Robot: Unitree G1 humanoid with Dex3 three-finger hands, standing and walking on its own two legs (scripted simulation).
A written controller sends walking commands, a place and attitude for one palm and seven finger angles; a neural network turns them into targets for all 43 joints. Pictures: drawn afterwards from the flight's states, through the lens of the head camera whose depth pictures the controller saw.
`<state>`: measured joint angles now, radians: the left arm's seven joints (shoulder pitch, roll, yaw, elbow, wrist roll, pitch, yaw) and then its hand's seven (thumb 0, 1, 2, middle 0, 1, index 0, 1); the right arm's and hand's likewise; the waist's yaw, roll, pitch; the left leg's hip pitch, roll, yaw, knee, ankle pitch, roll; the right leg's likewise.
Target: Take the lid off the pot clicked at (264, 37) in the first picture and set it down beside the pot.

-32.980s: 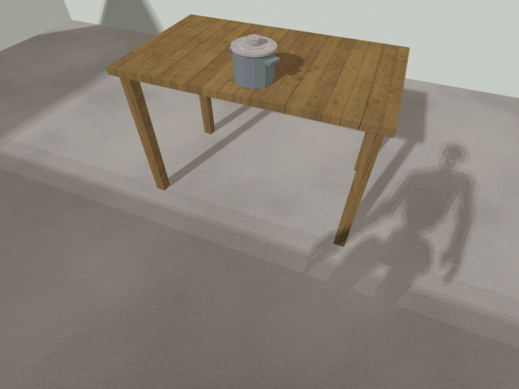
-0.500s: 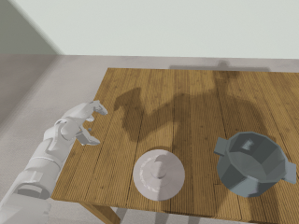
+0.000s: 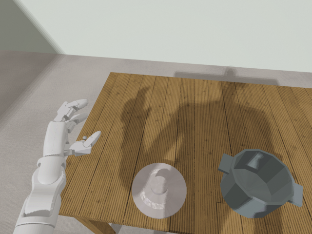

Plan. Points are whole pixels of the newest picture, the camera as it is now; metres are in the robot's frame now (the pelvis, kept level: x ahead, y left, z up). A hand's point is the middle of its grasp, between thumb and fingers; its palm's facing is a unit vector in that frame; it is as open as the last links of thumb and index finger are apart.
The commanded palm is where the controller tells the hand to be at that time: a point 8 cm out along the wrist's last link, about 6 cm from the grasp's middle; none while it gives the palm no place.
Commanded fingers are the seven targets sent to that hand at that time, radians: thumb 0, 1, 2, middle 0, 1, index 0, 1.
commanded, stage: draw the hand back to the body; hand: left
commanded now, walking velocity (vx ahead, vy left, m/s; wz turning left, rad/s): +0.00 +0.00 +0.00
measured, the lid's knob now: (159, 185) +0.26 +0.01 -0.05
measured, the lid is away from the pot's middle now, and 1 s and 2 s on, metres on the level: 0.25 0.25 0.25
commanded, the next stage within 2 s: step back with the hand held close in 1.22 s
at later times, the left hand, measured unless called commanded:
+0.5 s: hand (53, 165) +0.22 +0.22 +0.13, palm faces +0.29 -0.90 -0.34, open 7.6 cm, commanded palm +0.18 +0.26 +0.14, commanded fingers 0.00 0.90 0.90 -0.20 -0.30 -0.20 -0.30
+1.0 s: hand (23, 194) +0.16 +0.24 +0.15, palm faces +0.37 -0.82 -0.44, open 7.5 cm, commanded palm +0.10 +0.28 +0.17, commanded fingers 0.00 0.90 0.90 -0.20 -0.30 -0.20 -0.30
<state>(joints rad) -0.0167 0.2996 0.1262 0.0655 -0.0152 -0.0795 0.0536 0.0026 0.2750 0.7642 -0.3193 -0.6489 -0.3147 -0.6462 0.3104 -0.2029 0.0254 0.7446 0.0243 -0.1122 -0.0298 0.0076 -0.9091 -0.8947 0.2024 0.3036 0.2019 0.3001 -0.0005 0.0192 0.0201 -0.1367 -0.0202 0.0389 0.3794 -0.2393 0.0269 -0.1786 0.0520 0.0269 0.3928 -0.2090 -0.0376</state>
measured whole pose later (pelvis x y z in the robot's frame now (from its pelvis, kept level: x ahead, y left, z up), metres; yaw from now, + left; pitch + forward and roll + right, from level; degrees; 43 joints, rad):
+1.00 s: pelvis -0.03 +0.00 -0.01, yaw +1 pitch -3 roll +0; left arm 0.49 0.36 0.29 -0.45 -0.05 -0.13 0.09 0.01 0.89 0.90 -0.21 -0.31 -0.21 -0.30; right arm 0.28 -0.22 -0.01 0.77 0.03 -0.16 -0.04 0.01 -0.91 -0.89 0.20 0.30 0.20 0.30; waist 0.04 0.06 0.01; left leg -0.20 -0.02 0.02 0.49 -0.25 0.03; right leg -0.22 0.05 0.00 0.48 -0.22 -0.04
